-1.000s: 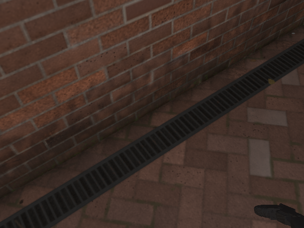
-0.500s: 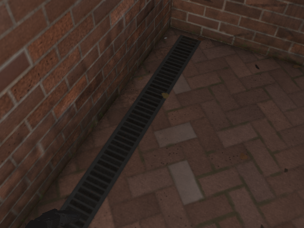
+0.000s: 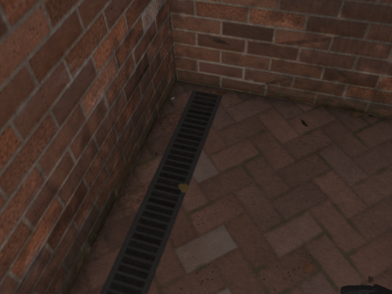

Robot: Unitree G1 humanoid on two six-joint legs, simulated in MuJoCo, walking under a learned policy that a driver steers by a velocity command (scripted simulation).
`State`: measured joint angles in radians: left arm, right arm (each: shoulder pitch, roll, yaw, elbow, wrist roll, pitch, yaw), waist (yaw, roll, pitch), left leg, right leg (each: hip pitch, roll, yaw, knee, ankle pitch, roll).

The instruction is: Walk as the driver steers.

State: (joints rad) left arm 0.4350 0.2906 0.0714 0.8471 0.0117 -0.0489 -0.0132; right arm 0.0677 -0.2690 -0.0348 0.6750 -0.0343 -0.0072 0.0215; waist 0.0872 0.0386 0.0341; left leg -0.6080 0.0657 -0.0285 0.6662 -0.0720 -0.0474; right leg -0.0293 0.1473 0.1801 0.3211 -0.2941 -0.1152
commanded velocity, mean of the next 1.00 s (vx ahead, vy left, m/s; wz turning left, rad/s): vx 0.50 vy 0.00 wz -0.45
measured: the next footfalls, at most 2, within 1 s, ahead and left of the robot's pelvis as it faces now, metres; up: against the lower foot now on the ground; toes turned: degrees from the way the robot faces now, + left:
left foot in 0.10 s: +0.23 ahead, +0.13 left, +0.00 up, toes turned -5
right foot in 0.60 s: +0.44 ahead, -0.15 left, +0.00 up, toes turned -25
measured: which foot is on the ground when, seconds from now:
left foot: up 0.00-0.08, down 0.10-0.62, up 0.64-1.00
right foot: down 0.00-0.12, up 0.14-0.58, down 0.60-1.00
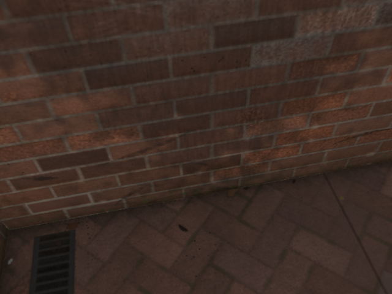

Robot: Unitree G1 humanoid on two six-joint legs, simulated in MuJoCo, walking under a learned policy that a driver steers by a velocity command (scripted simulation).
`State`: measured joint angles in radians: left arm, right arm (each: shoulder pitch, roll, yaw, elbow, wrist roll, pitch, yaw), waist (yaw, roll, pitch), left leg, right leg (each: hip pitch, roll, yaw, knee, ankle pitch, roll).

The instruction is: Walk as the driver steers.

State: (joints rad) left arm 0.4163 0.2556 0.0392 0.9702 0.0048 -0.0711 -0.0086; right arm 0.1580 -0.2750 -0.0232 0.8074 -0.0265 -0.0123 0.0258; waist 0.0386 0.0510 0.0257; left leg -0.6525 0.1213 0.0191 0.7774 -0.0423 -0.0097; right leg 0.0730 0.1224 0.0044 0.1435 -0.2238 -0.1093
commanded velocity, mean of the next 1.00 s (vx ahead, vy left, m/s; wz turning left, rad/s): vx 0.22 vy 0.00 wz -0.46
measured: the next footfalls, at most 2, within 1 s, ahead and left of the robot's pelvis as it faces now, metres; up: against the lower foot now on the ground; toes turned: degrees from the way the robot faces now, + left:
left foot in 0.14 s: +0.28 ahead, +0.13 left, +0.00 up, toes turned +1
right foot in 0.56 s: +0.41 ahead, -0.10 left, +0.00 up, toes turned -12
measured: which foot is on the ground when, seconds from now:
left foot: up 0.00-0.12, down 0.14-0.58, up 0.60-0.92, down 0.94-1.00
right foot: down 0.00-0.18, up 0.20-0.54, down 0.56-0.96, up 0.98-1.00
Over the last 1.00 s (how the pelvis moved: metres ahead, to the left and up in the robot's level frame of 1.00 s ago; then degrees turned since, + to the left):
0.52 -0.12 0.00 -26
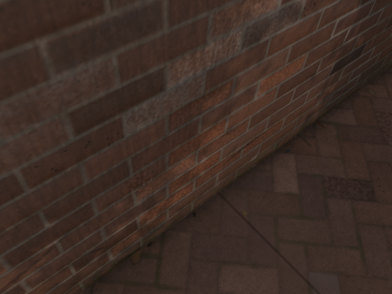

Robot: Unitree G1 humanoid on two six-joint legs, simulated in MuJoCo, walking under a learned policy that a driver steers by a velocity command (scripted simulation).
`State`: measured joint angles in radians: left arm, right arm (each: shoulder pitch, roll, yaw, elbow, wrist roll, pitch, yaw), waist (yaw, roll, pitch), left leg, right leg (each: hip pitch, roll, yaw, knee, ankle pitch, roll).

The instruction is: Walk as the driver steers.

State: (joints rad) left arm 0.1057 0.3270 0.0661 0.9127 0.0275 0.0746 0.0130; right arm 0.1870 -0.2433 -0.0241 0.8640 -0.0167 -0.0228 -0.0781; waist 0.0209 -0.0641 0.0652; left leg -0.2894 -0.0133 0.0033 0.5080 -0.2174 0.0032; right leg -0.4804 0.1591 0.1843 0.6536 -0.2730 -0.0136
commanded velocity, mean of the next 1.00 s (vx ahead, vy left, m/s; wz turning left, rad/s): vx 0.07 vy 0.00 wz -0.60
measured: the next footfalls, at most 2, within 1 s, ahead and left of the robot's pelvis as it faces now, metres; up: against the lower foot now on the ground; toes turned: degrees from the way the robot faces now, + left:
right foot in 0.36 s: -0.04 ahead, -0.15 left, +0.00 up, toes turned -12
left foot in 0.80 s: +0.06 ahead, +0.04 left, +0.00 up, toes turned -32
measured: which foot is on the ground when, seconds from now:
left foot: down 0.00-0.36, up 0.38-0.78, down 0.80-1.00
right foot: up 0.00-0.34, down 0.36-0.80, up 0.82-1.00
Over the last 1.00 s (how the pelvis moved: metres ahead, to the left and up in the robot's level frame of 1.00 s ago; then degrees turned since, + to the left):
0.29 0.04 -0.01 -28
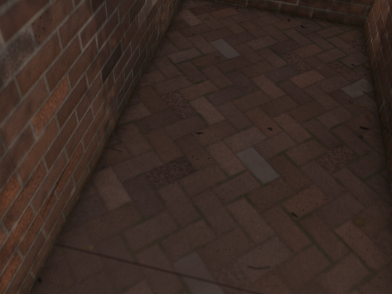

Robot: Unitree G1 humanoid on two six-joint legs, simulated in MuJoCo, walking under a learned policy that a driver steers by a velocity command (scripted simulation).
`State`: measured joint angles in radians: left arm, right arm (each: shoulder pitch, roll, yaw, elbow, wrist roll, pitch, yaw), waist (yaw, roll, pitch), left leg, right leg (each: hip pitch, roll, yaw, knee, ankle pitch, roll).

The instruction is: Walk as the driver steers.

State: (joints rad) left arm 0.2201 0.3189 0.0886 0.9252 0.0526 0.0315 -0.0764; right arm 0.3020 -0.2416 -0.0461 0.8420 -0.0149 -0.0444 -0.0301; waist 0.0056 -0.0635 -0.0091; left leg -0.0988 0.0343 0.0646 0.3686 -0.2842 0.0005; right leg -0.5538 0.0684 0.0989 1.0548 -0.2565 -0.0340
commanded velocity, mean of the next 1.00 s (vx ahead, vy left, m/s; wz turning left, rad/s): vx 0.46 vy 0.00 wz -0.36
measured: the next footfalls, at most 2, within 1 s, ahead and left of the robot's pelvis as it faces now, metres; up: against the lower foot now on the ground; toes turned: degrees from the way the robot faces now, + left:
right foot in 0.22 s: +0.19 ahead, -0.15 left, +0.00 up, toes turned -12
left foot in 0.74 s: +0.57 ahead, -0.10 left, +0.00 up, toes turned -16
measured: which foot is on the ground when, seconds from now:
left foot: down 0.00-0.24, up 0.26-0.72, down 0.74-1.00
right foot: up 0.00-0.20, down 0.22-0.76, up 0.78-1.00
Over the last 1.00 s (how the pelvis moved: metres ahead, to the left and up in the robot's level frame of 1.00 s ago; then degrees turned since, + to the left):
0.00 -0.06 0.01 -36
